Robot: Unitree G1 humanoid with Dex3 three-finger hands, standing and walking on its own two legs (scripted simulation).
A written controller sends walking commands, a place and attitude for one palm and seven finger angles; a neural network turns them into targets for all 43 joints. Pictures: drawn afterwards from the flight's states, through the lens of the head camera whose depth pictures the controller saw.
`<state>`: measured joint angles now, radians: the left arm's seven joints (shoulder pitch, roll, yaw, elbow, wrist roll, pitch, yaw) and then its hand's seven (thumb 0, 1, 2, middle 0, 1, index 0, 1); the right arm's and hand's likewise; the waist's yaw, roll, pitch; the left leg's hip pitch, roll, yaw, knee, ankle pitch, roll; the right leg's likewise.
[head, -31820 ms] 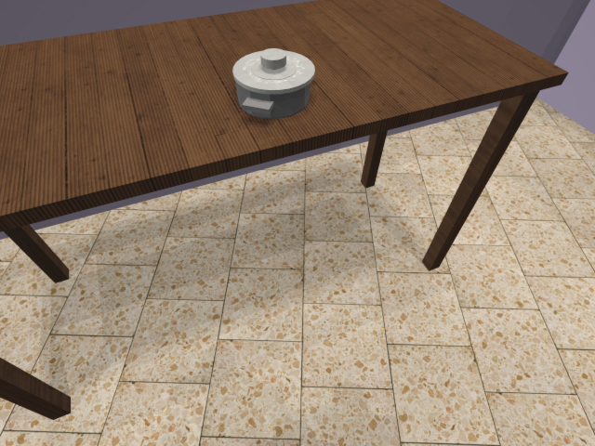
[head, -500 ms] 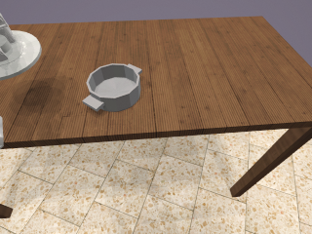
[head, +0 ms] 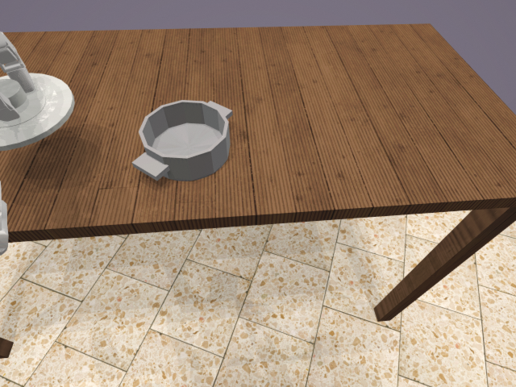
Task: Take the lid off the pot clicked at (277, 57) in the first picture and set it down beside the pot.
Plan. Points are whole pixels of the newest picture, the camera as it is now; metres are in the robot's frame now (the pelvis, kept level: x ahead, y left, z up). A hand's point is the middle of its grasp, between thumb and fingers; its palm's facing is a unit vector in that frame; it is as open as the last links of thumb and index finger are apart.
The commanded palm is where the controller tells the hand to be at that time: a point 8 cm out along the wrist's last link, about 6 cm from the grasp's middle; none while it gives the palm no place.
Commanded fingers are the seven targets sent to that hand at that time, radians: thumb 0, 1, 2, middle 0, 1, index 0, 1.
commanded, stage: lower the lid onto the table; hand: left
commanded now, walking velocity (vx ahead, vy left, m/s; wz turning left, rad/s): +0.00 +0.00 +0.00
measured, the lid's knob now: (3, 95) +0.49 +0.32 +0.21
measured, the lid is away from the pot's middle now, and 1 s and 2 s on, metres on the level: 0.23 0.23 0.23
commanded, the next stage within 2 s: open the fingers wide in 1.48 s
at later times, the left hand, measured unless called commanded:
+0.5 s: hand (7, 109) +0.48 +0.32 +0.19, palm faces -0.34 -0.18 -0.92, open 7.9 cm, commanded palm +0.47 +0.32 +0.26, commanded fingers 0.00 0.60 0.95 -0.89 -1.12 -0.86 -1.09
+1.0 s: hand (19, 133) +0.46 +0.32 +0.16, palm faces -0.41 -0.17 -0.90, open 7.9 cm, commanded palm +0.48 +0.32 +0.22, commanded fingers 0.00 0.60 0.95 -0.89 -1.12 -0.86 -1.09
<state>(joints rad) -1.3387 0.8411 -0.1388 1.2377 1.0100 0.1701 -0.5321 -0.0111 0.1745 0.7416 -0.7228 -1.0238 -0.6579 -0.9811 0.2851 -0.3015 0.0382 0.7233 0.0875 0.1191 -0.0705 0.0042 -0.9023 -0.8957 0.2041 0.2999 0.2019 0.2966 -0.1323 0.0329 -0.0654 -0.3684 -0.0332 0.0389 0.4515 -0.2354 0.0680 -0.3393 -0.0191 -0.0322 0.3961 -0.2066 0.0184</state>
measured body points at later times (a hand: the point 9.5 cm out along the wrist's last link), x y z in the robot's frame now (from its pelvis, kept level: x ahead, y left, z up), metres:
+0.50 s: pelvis +0.01 +0.01 +0.00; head +0.06 +0.02 +0.44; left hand +0.49 +0.33 +0.24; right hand +0.05 -0.27 -0.13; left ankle -0.01 +0.07 -0.74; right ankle -0.01 -0.14 -0.74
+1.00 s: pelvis +0.00 +0.01 -0.01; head +0.06 +0.02 +0.44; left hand +0.48 +0.33 +0.21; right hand +0.02 -0.27 -0.13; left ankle -0.01 +0.07 -0.74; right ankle -0.01 -0.14 -0.74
